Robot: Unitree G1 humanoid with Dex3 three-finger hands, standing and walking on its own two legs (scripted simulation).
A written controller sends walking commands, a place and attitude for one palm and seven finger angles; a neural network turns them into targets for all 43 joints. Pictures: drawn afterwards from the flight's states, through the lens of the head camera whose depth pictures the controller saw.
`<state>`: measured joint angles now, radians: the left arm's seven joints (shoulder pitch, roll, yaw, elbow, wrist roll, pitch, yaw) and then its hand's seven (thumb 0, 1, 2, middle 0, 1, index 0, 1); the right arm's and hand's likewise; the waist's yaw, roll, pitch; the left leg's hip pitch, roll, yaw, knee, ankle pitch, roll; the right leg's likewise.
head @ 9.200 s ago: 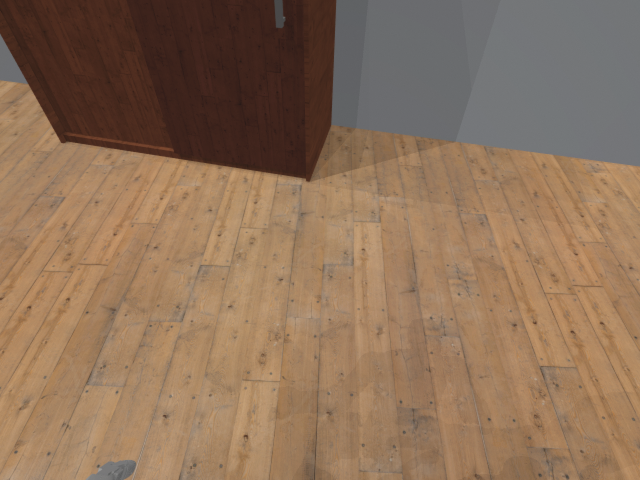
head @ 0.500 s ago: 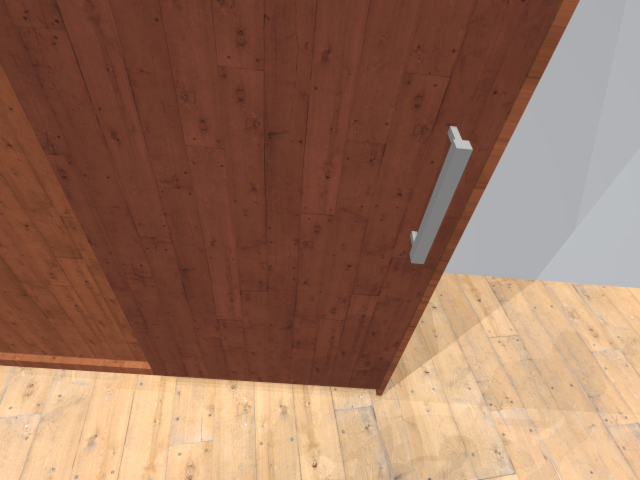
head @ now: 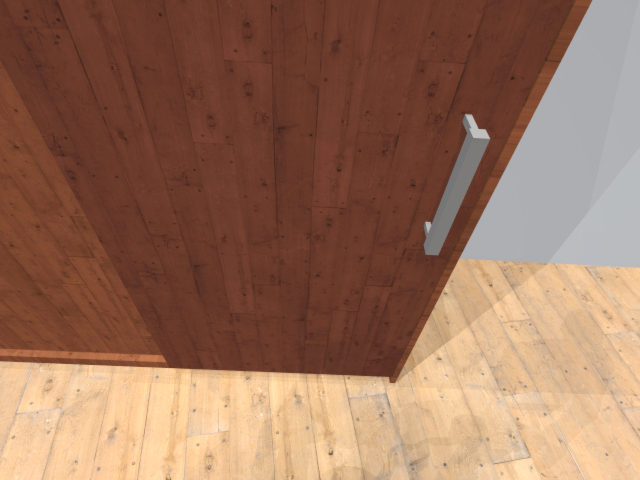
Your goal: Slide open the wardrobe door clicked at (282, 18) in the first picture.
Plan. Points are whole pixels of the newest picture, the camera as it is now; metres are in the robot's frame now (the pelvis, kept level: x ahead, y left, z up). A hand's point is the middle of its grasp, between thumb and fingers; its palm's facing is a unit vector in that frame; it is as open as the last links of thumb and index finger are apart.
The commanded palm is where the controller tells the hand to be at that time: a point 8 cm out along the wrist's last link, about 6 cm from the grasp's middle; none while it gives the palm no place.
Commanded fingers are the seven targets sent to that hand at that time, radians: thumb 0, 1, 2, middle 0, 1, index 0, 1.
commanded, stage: look again from close up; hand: right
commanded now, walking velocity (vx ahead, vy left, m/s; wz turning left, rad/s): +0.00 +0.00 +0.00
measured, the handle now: (448, 191) +0.53 -0.17 +0.08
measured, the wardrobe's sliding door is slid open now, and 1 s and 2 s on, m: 0.00 0.00 0.00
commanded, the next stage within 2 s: shuffle to correct the standing spot in 0.26 s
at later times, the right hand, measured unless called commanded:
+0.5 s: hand out of the picture +0.00 -0.18 -0.17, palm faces +0.05 +0.98 -0.20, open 7.3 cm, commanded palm none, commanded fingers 0.00 -0.90 -0.90 0.20 0.30 0.20 0.30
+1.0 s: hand out of the picture +0.07 -0.22 -0.18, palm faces +0.07 +0.97 -0.22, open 7.3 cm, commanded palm none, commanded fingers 0.00 -0.90 -0.90 0.20 0.30 0.20 0.30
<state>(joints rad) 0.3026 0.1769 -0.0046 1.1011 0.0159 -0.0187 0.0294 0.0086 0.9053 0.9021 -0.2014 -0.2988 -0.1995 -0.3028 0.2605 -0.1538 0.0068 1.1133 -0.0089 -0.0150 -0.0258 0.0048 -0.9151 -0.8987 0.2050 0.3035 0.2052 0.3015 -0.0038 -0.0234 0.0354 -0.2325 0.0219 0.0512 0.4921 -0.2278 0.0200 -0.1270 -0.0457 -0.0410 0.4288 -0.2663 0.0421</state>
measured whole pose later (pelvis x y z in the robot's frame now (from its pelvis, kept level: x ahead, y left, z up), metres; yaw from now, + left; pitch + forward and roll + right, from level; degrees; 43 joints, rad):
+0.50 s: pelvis +0.00 +0.00 +0.00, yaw -1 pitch -1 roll +0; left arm 0.33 0.14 0.00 1.11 0.02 -0.01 0.02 0.01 0.90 0.90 -0.20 -0.30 -0.20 -0.30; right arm 0.28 -0.15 -0.01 1.10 -0.02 -0.01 -0.02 0.00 -0.91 -0.90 0.20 0.30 0.20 0.30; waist -0.01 -0.01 0.03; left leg -0.24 0.02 0.06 0.50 -0.23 0.02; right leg -0.16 -0.05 -0.03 0.47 -0.29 0.03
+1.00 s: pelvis +0.06 -0.04 +0.00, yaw -1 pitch +0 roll -1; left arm 0.30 0.11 0.01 1.09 0.01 -0.02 0.06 0.02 0.92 0.90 -0.20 -0.30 -0.20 -0.30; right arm 0.25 -0.15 -0.03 1.08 -0.01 0.01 -0.05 0.01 -0.93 -0.90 0.20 0.30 0.20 0.30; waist -0.01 0.00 0.08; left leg -0.23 0.06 0.06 0.60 -0.31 -0.01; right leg -0.10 0.00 -0.06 0.49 -0.35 -0.01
